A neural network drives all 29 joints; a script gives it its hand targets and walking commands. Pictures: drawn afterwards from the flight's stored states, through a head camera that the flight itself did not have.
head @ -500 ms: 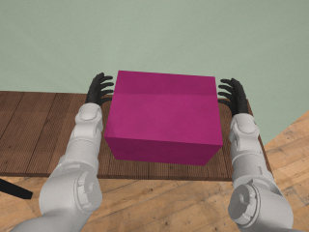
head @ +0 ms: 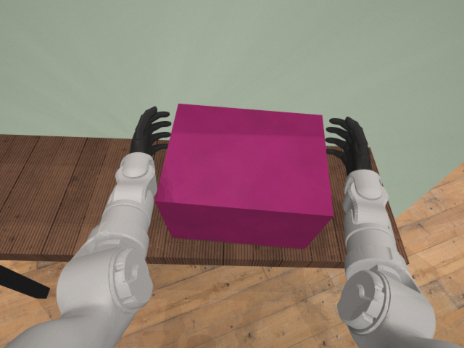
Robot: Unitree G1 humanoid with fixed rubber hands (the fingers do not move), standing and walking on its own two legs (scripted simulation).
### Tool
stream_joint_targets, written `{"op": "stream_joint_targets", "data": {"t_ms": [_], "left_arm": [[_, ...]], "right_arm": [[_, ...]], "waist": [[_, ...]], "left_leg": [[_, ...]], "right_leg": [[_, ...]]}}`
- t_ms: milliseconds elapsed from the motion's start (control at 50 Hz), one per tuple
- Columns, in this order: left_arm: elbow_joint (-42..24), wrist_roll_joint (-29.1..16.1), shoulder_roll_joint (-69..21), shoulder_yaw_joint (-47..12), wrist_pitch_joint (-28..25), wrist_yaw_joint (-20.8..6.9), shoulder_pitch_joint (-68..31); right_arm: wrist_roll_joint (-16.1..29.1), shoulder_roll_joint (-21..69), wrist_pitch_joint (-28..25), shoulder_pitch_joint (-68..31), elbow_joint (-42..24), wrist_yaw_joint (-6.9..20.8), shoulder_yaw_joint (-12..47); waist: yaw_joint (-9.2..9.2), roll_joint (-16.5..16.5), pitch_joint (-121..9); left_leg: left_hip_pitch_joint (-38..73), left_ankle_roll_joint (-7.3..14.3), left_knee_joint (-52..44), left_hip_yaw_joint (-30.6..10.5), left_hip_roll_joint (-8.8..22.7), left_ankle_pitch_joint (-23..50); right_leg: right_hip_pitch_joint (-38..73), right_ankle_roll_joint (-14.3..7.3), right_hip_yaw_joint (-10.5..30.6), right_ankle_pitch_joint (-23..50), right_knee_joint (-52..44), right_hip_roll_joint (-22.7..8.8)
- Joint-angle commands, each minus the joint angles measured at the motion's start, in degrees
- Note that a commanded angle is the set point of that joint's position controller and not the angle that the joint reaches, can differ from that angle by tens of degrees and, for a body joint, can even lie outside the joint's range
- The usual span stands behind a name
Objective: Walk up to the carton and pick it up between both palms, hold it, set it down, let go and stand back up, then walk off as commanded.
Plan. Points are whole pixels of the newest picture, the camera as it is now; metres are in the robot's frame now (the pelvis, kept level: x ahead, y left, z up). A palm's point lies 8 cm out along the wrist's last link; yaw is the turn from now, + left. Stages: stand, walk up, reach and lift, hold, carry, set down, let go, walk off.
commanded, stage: set down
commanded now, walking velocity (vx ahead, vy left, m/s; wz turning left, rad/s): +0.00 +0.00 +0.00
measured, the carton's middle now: (243, 178) +0.44 -0.03 -0.02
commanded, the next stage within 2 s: none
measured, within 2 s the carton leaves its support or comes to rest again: rests again in 0.14 s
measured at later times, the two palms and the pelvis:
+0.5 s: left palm (146, 149) +0.46 +0.15 +0.05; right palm (351, 165) +0.42 -0.22 +0.05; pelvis +0.02 +0.01 +0.00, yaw -1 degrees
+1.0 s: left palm (146, 151) +0.46 +0.15 +0.05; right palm (351, 165) +0.42 -0.22 +0.05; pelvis +0.01 +0.00 +0.00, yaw +0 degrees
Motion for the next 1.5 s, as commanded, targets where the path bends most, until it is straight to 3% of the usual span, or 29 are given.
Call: {"op": "stream_joint_targets", "data": {"t_ms": [0,80,220,240,280,340,400,500,560,580,640,680,700,740,760,820,1000,1080,1120,1180,1240,1300,1360,1400,1440,1480], "left_arm": [[-1.8,2.06,-23.2,-8.55,-3.9,-7.03,-25.82],[-1.8,1.95,-24.41,-9.48,-5.13,-7.44,-24.24],[1.68,2.83,-25.22,-8.71,-7.27,-8.08,-20.12],[1.81,2.88,-24.67,-8.61,-7.5,-8.11,-19.27],[0.73,2.54,-25.87,-9.52,-7.93,-7.68,-19.45],[1.92,2.4,-25.19,-10.38,-8.25,-7.21,-19.19],[1.62,2.5,-26.32,-10.68,-8.05,-6.41,-17.52],[2.7,2.32,-25.35,-9.97,-7.01,-6.6,-16.81],[3.09,2.99,-23.88,-8.52,-6.88,-6.74,-16.5],[2.1,2.38,-24.5,-9.48,-7.07,-6.66,-17.25],[3.21,2.54,-24.16,-9.17,-7.66,-7.08,-17.94],[4.87,3.77,-23.96,-6.69,-7.76,-7.64,-16.61],[4.49,3.35,-23.37,-7.28,-8.15,-7.78,-17.66],[4.24,3.4,-22.8,-7.87,-8.27,-7.8,-17.85],[4.49,3.74,-22.11,-6.99,-8.45,-7.78,-17.8],[4.8,3.35,-21.56,-6.57,-8.62,-7.78,-17.63],[4.86,1.53,-16.87,-6.95,-8.68,-6.07,-18.28],[6.41,-1.36,-10.45,-9.74,-8.68,-3.37,-18.81],[7.82,-3.73,-7.98,-11.34,-8.78,-1.93,-18.47],[9.99,-11.27,3.45,-17.16,-10.37,1.68,-19.81],[13.28,-19.22,6.33,-24.86,-12.14,3.74,-25.14],[20.96,-25.97,9.31,-29.6,-15.33,3.68,-25.46],[28.15,-29.5,13.45,-30.2,-18.52,2.76,-25.33],[31.55,-31.88,16.43,-32.21,-20.0,2.05,-25.98],[32.78,-32.81,17.03,-33.28,-21.36,1.5,-27.78],[32.45,-35.43,18.24,-35.67,-22.19,1.32,-31.36]], "right_arm": [[-3.28,20.09,-2.23,-23.47,-0.42,7.15,14.2],[-3.25,20.7,-3.59,-22.94,-0.93,7.12,14.88],[-3.3,21.65,-5.64,-21.68,0.51,6.18,16.85],[-3.01,21.68,-5.75,-20.83,1.08,6.13,17.24],[-2.48,21.1,-6.46,-21.17,2.14,6.2,17.6],[-2.79,19.89,-7.18,-21.43,4.41,6.24,16.32],[-2.06,18.89,-7.97,-20.83,5.79,6.71,16.29],[-2.2,17.92,-7.13,-20.25,7.33,6.88,15.21],[-2.01,18.34,-6.64,-19.71,6.53,6.85,14.63],[-2.35,17.7,-6.54,-19.42,7.13,6.6,14.1],[-2.4,18.83,-6.68,-19.33,5.64,6.22,14.43],[-2.66,20.7,-6.17,-18.68,5.28,5.9,15.5],[-3.03,20.43,-5.93,-18.4,5.31,5.74,14.83],[-3.55,19.86,-6.21,-18.56,4.81,5.69,14.32],[-3.53,19.95,-6.01,-18.47,5.28,5.65,14.25],[-3.94,19.21,-5.74,-18.17,4.07,5.69,13.77],[-2.16,13.7,-4.84,-16.66,6.21,4.7,13.14],[2.82,5.71,-5.36,-18.4,8.7,3.32,14.24],[6.18,2.48,-5.56,-18.52,10.93,2.06,16.11],[14.62,-10.53,-6.65,-19.17,15.74,-1.64,19.21],[25.72,-13.61,-7.7,-23.39,20.65,-3.84,25.94],[35.66,-16.94,-9.93,-26.51,25.17,-5.15,34.52],[41.15,-21.22,-12.45,-29.62,28.55,-6.31,40.07],[44.8,-24.42,-13.61,-31.56,31.69,-6.38,44.06],[46.13,-26.57,-14.94,-33.35,34.84,-6.44,45.29],[47.55,-28.51,-15.18,-35.21,36.62,-5.96,45.73]], "waist": [[0.29,0.5,-27.84],[0.21,1.39,-28.49],[-0.65,-0.9,-24.79],[0.09,-0.92,-23.39],[-0.4,0.44,-24.91],[-0.56,0.91,-25.48],[0.11,2.08,-26.26],[0.3,1.03,-23.56],[1.63,1.08,-23.02],[0.08,0.4,-23.22],[-0.07,0.08,-23.27],[1.11,-1.93,-21.26],[-0.28,-1.87,-21.53],[-0.56,-0.46,-23.32],[0.44,-0.28,-22.65],[-0.36,-2.14,-23.67],[-0.42,-0.83,-22.34],[0.33,2.25,-21.67],[-0.21,1.74,-22.22],[-0.48,2.68,-26.37],[-1.14,4.51,-33.83],[0.18,3.53,-39.69],[1.24,1.58,-43.01],[1.71,0.21,-41.51],[0.94,0.07,-41.04],[0.42,0.18,-41.54]], "left_leg": [[10.73,1.46,1.43,0.97,-2.66,10.69],[12.23,1.12,2.05,0.72,-2.5,14.68],[8.64,0.93,2.52,0.75,-3.11,17.55],[7.67,1.11,2.48,0.72,-3.09,18.01],[9.3,0.55,3.07,0.18,-2.84,20.68],[12.23,-0.16,4.3,-0.54,-1.98,23.22],[17.86,-0.8,6.06,-1.09,-1.47,29.93],[14.26,-0.15,5.07,-0.46,-1.41,25.95],[12.4,0.52,4.31,0.17,-1.86,22.69],[11.34,0.49,3.96,-0.03,-1.94,20.72],[8.23,0.93,3.47,0.22,-2.63,17.61],[3.67,2.2,2.36,0.6,-3.35,14.06],[2.68,2.31,1.94,0.67,-3.24,11.96],[3.04,2.13,2.06,0.97,-3.18,12.39],[2.5,2.21,1.57,0.96,-3.06,11.29],[4.73,2.49,1.73,0.77,-2.99,12.26],[9.07,1.13,2.96,0.65,-2.44,14.72],[10.4,0.28,4.29,0.41,-2.09,17.43],[10.06,-0.14,5.48,0.28,-2.06,19.1],[7.89,-0.8,7.56,0.29,-2.26,19.56],[4.63,-1.7,12.0,-0.26,-2.87,21.12],[-2.7,-1.6,15.3,-0.13,-3.62,20.59],[-11.99,-1.31,17.74,0.16,-3.84,19.65],[-14.46,-1.24,18.85,-0.27,-3.71,19.21],[-14.69,-1.51,20.17,-0.37,-3.79,19.7],[-13.07,-1.76,21.06,-0.73,-3.44,17.28]], "right_leg": [[13.31,1.69,-1.49,15.95,1.91,0.77],[13.3,1.7,-1.54,19.98,2.89,0.76],[15.7,2.51,-1.24,28.29,4.9,0.5],[15.6,2.63,-0.86,29.28,4.99,0.33],[14.26,2.63,-1.43,29.19,5.08,0.65],[8.73,1.9,-1.99,23.4,4.02,1.55],[3.7,1.53,-3.09,20.67,3.22,2.76],[4.68,1.26,-2.95,18.84,2.74,2.62],[6.29,1.21,-1.91,18.45,2.51,1.97],[6.35,1.29,-1.96,18.64,2.86,1.88],[7.54,1.62,-1.53,20.86,3.3,1.42],[11.58,2.03,-0.15,23.8,4.27,0.15],[12.0,2.23,0.01,23.3,4.5,-0.12],[12.36,2.18,-0.34,23.38,4.84,-0.03],[12.36,2.24,-0.28,21.84,4.73,-0.38],[11.08,2.41,-0.62,21.87,4.33,-0.18],[5.66,1.32,-1.26,16.56,2.49,1.6],[0.99,0.72,-1.31,13.86,2.25,2.65],[0.35,0.82,-1.13,14.5,2.51,2.93],[-0.33,0.7,-0.39,15.67,4.06,3.2],[-3.66,0.56,0.69,18.21,7.01,3.41],[-1.6,0.42,2.24,23.79,11.75,2.86],[2.43,0.77,2.99,30.21,16.71,2.16],[1.06,1.24,2.44,29.66,18.61,2.52],[-2.04,1.44,1.62,28.38,19.48,2.86],[-7.64,1.67,0.93,21.3,19.39,3.38]]}}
